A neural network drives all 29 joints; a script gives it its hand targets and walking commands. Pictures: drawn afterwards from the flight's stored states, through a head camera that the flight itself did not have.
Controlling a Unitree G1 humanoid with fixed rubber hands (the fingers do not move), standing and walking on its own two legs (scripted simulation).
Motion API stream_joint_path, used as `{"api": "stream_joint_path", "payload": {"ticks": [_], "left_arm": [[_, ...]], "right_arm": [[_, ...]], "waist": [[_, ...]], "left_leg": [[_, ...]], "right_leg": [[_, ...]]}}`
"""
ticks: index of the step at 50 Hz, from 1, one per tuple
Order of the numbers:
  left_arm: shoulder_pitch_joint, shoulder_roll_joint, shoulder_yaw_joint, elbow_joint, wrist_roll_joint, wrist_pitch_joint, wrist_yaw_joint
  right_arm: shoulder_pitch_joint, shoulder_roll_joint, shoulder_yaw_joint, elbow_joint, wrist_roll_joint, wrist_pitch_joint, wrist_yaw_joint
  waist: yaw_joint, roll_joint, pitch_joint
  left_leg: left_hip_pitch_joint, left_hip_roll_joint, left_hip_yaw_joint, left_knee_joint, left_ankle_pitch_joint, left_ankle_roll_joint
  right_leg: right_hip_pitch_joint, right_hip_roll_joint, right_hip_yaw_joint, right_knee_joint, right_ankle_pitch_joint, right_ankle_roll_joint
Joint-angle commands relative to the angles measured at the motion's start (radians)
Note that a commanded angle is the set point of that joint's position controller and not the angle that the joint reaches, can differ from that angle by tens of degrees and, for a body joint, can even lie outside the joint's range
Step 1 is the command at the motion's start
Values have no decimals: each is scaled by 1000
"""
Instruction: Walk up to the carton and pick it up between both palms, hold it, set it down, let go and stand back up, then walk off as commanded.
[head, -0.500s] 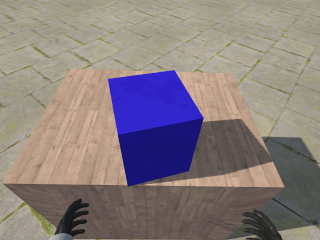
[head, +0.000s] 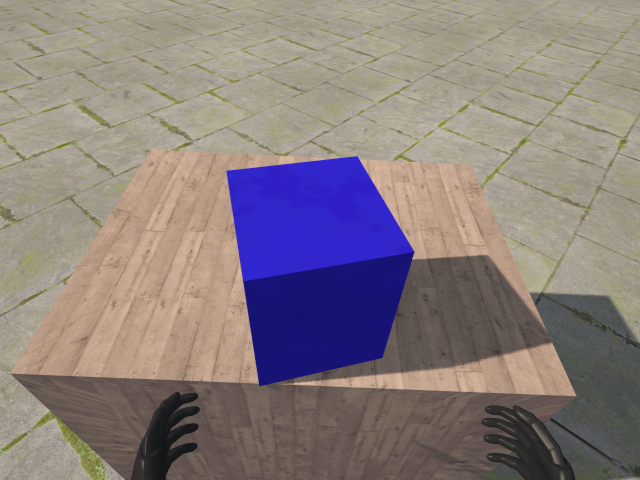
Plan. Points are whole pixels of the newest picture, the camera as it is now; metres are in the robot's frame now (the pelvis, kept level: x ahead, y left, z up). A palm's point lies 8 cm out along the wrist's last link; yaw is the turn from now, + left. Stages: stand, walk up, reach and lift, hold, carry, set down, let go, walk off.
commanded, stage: reach and lift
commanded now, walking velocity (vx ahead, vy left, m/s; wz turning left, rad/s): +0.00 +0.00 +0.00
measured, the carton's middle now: (308, 269) +0.42 +0.03 +0.02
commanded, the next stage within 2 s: none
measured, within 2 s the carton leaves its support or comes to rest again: neither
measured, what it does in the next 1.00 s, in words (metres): stands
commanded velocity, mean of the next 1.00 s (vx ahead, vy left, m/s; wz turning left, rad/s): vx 0.00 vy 0.00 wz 0.00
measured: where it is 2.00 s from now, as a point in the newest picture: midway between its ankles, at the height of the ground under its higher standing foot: outside the picture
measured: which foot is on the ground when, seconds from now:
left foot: down 0.00-1.00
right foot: down 0.00-1.00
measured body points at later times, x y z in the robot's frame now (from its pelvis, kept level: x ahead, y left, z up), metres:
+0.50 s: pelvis -0.02 -0.01 +0.00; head -0.03 -0.01 +0.45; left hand +0.19 +0.15 +0.04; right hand +0.20 -0.26 +0.02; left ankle +0.00 +0.14 -0.75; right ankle -0.02 -0.07 -0.75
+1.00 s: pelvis -0.01 -0.01 +0.00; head +0.00 -0.01 +0.45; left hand +0.25 +0.17 +0.08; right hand +0.28 -0.25 +0.06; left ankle +0.00 +0.14 -0.75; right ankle -0.02 -0.07 -0.75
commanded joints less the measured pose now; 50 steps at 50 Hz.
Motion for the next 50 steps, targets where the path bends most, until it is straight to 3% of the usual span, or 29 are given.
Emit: {"api": "stream_joint_path", "payload": {"ticks": [1, 5, 6, 9, 10, 12, 14, 15, 16, 17, 20, 24, 26, 28, 29, 31, 35, 37, 38, 40, 44, 50], "left_arm": [[-70, 8, -5, -233, 10, -65, 17], [-49, -23, -29, -291, 11, -62, 35], [-67, -23, -28, -295, 17, -64, 36], [-88, -28, -29, -324, 7, -71, 44], [-100, -34, -33, -333, 6, -73, 49], [-94, -45, -35, -335, 6, -73, 55], [-135, -43, -52, -349, -1, -70, 65], [-133, -37, -42, -364, -4, -72, 70], [-143, -45, -56, -361, -7, -66, 74], [-164, -42, -54, -387, -16, -68, 80], [-174, -52, -72, -378, -17, -43, 89], [-284, -55, -64, -384, -15, -6, 100], [-301, -53, -47, -367, -15, 20, 106], [-327, -55, -32, -380, -12, 39, 108], [-320, -53, -31, -390, -19, 49, 103], [-336, -64, -21, -400, -19, 65, 100], [-401, -59, -16, -423, -24, 99, 93], [-411, -62, -15, -463, -20, 125, 94], [-436, -56, 0, -467, -23, 134, 94], [-455, -65, -5, -468, -27, 160, 92], [-484, -59, 26, -505, -27, 218, 87], [-575, -45, 78, -519, -38, 308, 76]], "right_arm": [[-71, -185, -80, -227, 22, -61, -11], [-72, -213, -80, -215, 66, -62, -2], [-78, -201, -67, -248, 68, -72, -8], [-82, -213, -74, -298, 69, -80, -15], [-96, -214, -74, -285, 75, -77, -14], [-101, -197, -63, -320, 90, -80, -18], [-128, -219, -72, -334, 97, -81, -18], [-129, -210, -71, -348, 105, -81, -19], [-130, -215, -80, -340, 103, -77, -21], [-150, -215, -80, -367, 116, -79, -21], [-164, -220, -83, -342, 123, -62, -25], [-269, -221, -80, -338, 129, -30, -31], [-292, -226, -77, -340, 129, -7, -30], [-316, -214, -55, -348, 139, 5, -37], [-325, -237, -67, -340, 137, 12, -43], [-354, -234, -60, -335, 142, 19, -52], [-437, -251, -58, -345, 157, 30, -61], [-444, -262, -65, -319, 164, 40, -67], [-488, -267, -64, -345, 174, 41, -71], [-509, -274, -71, -333, 169, 56, -77], [-569, -285, -51, -318, 191, 83, -87], [-690, -292, -39, -316, 213, 139, -105]], "waist": [[7, -71, -34], [-3, -46, -28], [10, -53, -49], [6, -94, -60], [-2, -87, -58], [20, -96, -47], [5, -109, -42], [19, -112, -59], [3, -105, -44], [15, -111, -60], [-2, -123, -40], [4, -97, -61], [1, -116, -56], [19, -109, -87], [4, -127, -83], [5, -100, -117], [0, -102, -164], [-21, -73, -191], [-8, -70, -210], [-24, -78, -204], [-15, -40, -244], [-21, -51, -292]], "left_leg": [[111, -37, -29, 2, 135, 12], [131, -29, -43, 4, 170, 7], [104, -35, -38, 13, 160, 9], [73, -41, -35, 16, 114, 22], [69, -40, -37, 15, 85, 23], [40, -37, -36, 12, 72, 28], [37, -35, -46, 10, 31, 31], [22, -39, -41, 13, 28, 35], [20, -39, -48, 7, 16, 37], [17, -34, -47, 11, 16, 39], [20, -31, -52, 7, 18, 37], [34, -29, -58, -5, 1, 37], [34, -31, -57, -15, -23, 44], [41, -30, -54, -13, 30, 41], [57, -28, -55, -12, 54, 36], [61, -31, -56, -5, 94, 33], [84, -31, -65, 6, 152, 30], [115, -29, -65, 9, 189, 23], [124, -30, -62, 16, 207, 21], [134, -29, -65, 15, 211, 22], [177, -25, -70, 37, 304, 10], [203, -22, -75, 41, 316, 8]], "right_leg": [[-151, -44, 70, -74, 281, 33], [-162, -40, 71, -67, 296, 27], [-150, -41, 77, -60, 294, 27], [-149, -51, 93, -54, 277, 37], [-163, -55, 98, -52, 240, 41], [-160, -54, 107, -48, 216, 42], [-187, -66, 118, -58, 140, 45], [-178, -72, 124, -54, 137, 50], [-185, -73, 130, -62, 108, 47], [-185, -73, 128, -60, 98, 46], [-204, -82, 135, -75, 67, 49], [-200, -87, 138, -87, 13, 46], [-201, -99, 151, -104, -41, 52], [-176, -90, 143, -86, 57, 51], [-171, -86, 137, -84, 100, 57], [-133, -82, 132, -76, 179, 53], [-110, -72, 122, -64, 256, 46], [-94, -57, 105, -53, 298, 41], [-91, -53, 106, -53, 316, 38], [-104, -45, 101, -56, 324, 34], [-88, -37, 96, -38, 423, 27], [-74, -38, 98, -33, 461, 28]]}}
